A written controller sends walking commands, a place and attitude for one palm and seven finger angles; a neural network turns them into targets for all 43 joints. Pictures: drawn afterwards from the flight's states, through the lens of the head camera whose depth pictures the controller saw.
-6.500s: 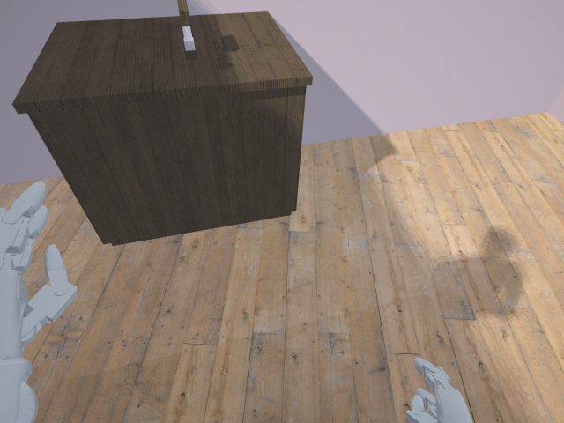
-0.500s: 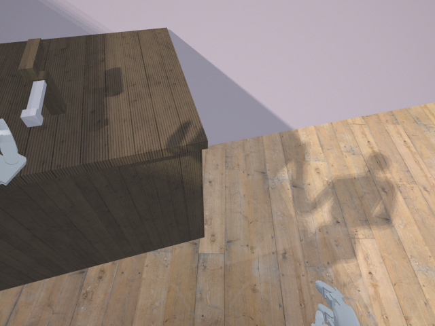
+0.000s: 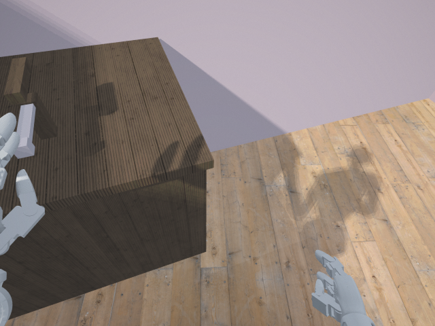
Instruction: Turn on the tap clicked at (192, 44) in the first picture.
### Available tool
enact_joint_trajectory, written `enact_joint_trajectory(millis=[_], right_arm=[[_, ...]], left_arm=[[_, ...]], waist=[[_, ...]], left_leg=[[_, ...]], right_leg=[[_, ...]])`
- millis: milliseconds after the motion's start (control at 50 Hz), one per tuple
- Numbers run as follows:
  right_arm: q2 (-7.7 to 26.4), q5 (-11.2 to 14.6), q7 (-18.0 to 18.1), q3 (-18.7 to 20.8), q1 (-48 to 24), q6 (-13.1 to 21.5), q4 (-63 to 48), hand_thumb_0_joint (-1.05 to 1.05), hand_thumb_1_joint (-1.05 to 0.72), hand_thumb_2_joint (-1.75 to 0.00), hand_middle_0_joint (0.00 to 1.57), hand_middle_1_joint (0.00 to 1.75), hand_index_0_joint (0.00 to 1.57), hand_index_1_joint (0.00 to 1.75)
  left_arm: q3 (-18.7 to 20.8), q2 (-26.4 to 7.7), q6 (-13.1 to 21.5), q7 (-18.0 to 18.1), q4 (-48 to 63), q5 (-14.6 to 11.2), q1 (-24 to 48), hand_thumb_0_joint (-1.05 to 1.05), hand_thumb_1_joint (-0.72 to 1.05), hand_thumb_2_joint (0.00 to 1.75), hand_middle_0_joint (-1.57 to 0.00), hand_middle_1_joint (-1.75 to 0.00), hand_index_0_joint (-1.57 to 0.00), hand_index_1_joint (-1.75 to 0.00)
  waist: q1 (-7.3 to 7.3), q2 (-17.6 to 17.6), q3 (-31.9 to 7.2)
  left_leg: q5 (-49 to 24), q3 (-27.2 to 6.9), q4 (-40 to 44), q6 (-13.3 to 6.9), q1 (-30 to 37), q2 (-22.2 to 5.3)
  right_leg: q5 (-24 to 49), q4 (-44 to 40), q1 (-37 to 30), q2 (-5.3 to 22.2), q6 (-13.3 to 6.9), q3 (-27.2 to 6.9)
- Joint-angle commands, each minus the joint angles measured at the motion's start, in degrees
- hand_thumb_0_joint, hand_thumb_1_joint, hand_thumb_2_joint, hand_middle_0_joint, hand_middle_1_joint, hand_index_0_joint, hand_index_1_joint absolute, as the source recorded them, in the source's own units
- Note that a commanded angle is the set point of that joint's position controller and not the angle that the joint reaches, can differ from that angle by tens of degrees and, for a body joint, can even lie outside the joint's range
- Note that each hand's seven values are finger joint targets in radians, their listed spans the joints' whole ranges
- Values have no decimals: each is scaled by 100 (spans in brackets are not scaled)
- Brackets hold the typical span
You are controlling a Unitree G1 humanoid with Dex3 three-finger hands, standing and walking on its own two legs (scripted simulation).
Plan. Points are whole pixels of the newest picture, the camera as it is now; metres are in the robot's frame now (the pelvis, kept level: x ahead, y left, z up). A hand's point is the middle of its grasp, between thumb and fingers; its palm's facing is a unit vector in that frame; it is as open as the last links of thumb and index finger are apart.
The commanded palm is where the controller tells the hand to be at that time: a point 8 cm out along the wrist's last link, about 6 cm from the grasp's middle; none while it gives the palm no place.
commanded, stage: shuffle to correct the standing spot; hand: left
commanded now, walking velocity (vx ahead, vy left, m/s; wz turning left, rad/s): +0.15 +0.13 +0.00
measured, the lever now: (22, 147) +0.39 +0.41 +0.09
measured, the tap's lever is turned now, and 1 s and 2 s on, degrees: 0 0 0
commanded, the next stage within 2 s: come to a stop and stand still in 0.46 s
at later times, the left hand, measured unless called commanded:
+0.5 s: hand (16, 196) +0.25 +0.29 +0.17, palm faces +0.44 -0.81 -0.39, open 7.4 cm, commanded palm +0.20 +0.32 +0.18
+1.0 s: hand (27, 169) +0.28 +0.29 +0.17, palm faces +0.42 -0.85 -0.32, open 7.4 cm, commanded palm +0.23 +0.34 +0.18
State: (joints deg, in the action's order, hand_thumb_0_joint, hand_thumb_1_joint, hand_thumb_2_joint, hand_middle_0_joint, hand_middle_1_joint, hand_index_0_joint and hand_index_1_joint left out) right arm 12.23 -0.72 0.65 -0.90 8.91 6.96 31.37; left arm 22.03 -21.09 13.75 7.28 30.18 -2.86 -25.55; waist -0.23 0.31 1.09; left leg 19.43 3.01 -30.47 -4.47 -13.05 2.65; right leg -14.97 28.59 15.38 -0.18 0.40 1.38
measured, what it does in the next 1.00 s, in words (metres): steps on the spot: left foot, then right foot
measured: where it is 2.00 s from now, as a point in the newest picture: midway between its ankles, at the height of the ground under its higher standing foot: outside the picture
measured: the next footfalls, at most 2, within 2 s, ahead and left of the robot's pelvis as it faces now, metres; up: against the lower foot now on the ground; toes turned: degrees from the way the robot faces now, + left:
left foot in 0.42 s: +0.06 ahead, +0.11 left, +0.00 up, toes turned +2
right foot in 0.72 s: +0.15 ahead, +0.01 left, +0.00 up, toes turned +1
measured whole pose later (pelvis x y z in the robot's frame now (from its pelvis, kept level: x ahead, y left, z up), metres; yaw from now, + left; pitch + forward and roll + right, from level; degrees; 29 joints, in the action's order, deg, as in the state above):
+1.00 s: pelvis +0.07 +0.06 +0.00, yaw -1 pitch -2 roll -1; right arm 14.0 -0.3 3.8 -0.1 9.7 4.4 34.6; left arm 18.6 -18.0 8.0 9.7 30.6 -3.0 -26.0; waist -1.0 0.5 2.7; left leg 14.0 -2.3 -31.1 1.3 -14.6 -3.1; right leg -12.3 28.7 14.6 -2.3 -4.7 7.8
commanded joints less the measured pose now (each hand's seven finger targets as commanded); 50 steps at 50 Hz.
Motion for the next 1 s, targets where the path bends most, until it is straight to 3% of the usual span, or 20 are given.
enact_joint_trajectory(millis=[0,140,220,260,280,320,360,380,400,420,480,580,660,680,720,740,800,880,960,980], right_arm=[[820,70,141,322,-190,43,-805,0,-90,-90,20,30,20,30],[797,75,161,307,-197,57,-924,0,-90,-90,20,30,20,30],[806,115,82,343,-236,47,-873,0,-90,-90,20,30,20,30],[800,138,52,410,-298,2,-817,0,-90,-90,20,30,20,30],[837,141,29,420,-307,-36,-775,0,-90,-90,20,30,20,30],[718,136,-8,336,-383,-146,-680,0,-90,-90,20,30,20,30],[646,155,16,309,-236,-239,-576,0,-90,-90,20,30,20,30],[722,152,91,342,-231,-258,-561,0,-90,-90,20,30,20,30],[860,137,96,410,-271,-203,-684,0,-90,-90,20,30,20,30],[744,95,76,421,-318,-85,-785,0,-90,-90,20,30,20,30],[689,75,60,365,-275,81,-676,0,-90,-90,20,30,20,30],[714,89,95,289,-221,199,-657,0,-90,-90,20,30,20,30],[664,74,166,232,-210,78,-756,0,-90,-90,20,30,20,30],[634,63,175,200,-267,33,-778,0,-90,-90,20,30,20,30],[649,95,160,278,-149,46,-811,0,-90,-90,20,30,20,30],[649,190,114,342,-111,53,-771,0,-90,-90,20,30,20,30],[534,165,150,197,-263,-11,-655,0,-90,-90,20,30,20,30],[478,41,309,89,-407,-49,-514,0,-90,-90,20,30,20,30],[574,80,412,206,-395,23,-555,0,-90,-90,20,30,20,30],[782,288,799,-345,44,16,-991,0,-90,-90,20,30,20,30]], left_arm=[[511,-826,143,38,651,-22,150,0,90,90,-20,-30,-20,-30],[455,-954,171,90,1185,13,855,0,90,90,-20,-30,-20,-30],[518,-991,185,145,1234,-6,446,0,90,90,-20,-30,-20,-30],[678,-1084,239,203,1215,-28,156,0,90,90,-20,-30,-20,-30],[737,-1090,274,230,1119,-35,67,0,90,90,-20,-30,-20,-30],[867,-1136,338,282,1176,-9,21,0,90,90,-20,-30,-20,-30],[794,-1035,299,261,1223,-11,212,0,90,90,-20,-30,-20,-30],[756,-1007,271,204,1385,-30,328,0,90,90,-20,-30,-20,-30],[681,-973,260,169,1594,-29,463,0,90,90,-20,-30,-20,-30],[783,-1119,312,177,1698,43,566,0,90,90,-20,-30,-20,-30],[598,-1064,248,128,1550,82,1055,0,90,90,-20,-30,-20,-30],[502,-889,49,93,879,49,195,0,90,90,-20,-30,-20,-30],[711,-939,-81,100,704,5,-247,0,90,90,-20,-30,-20,-30],[774,-1013,-91,95,698,12,-215,0,90,90,-20,-30,-20,-30],[864,-1125,-70,110,828,-24,16,0,90,90,-20,-30,-20,-30],[750,-949,-49,100,919,-98,85,0,90,90,-20,-30,-20,-30],[777,-1006,-93,180,1075,-46,122,0,90,90,-20,-30,-20,-30],[422,-831,-142,324,1419,35,430,0,90,90,-20,-30,-20,-30],[375,-854,-277,371,1273,-26,561,0,90,90,-20,-30,-20,-30],[2261,-5069,482,294,1802,-36,5882,0,90,90,-20,-30,-20,-30]], waist=[[74,271,-596],[62,623,-741],[-21,-9,-1091],[-90,-764,-1264],[-116,-902,-1123],[-149,-871,-683],[211,-331,-508],[303,625,-515],[306,2140,-462],[221,2158,-610],[155,737,-324],[74,656,-479],[-30,270,-792],[-31,82,-984],[-36,-472,-1304],[-7,-1115,-1385],[-37,-410,-792],[39,9,-843],[-50,-90,-490],[436,490,411]], left_leg=[[-1525,-764,692,391,-180,-787],[-2441,-641,224,431,-79,-716],[-2873,-424,-879,563,-483,-460],[-1898,-188,-1871,540,-1269,-150],[-509,-256,-2293,512,-1881,-106],[1486,-927,-2064,255,-2202,-591],[664,-692,-491,216,-584,-521],[-318,-740,307,223,312,-360],[-1577,-2294,1029,-43,1040,-1229],[-2150,-2664,1221,-493,1150,-1599],[-2289,-2225,1233,-414,977,-1608],[-2839,-970,1140,-11,501,-1093],[-2974,-721,503,513,-288,-1053],[-2933,-701,86,655,-871,-969],[-1863,-465,-1524,850,-1506,-410],[109,-460,-2393,766,-1513,-232],[1100,-797,-1961,518,-1177,-597],[-425,-93,-246,484,-24,-287],[-617,-408,388,378,164,-498],[-16,-731,410,357,-819,-496]], right_leg=[[994,394,-362,229,-266,-114],[1225,614,-612,299,-375,-53],[1985,686,-1236,761,-717,-662],[2345,381,-1844,1384,-1124,-1525],[2501,189,-2048,1845,-1381,-2074],[2152,89,-1592,2229,-1238,-2270],[1180,624,-56,1607,-700,-1223],[920,1653,575,705,-356,-297],[-796,2963,1841,-132,85,417],[-1941,3817,2160,-228,16,73],[-1405,3883,2352,204,-24,-15],[-440,1287,674,68,-47,595],[997,-506,-1241,-100,-147,575],[1639,-482,-2068,146,-268,221],[3265,-392,-2424,1294,-1054,-1253],[3305,-719,-2060,2042,-1477,-2105],[1772,-1037,-842,1974,-1170,-1669],[982,-1045,-486,1174,-630,-703],[-292,-1346,-159,747,-170,-639],[-1355,-987,88,552,196,-424]])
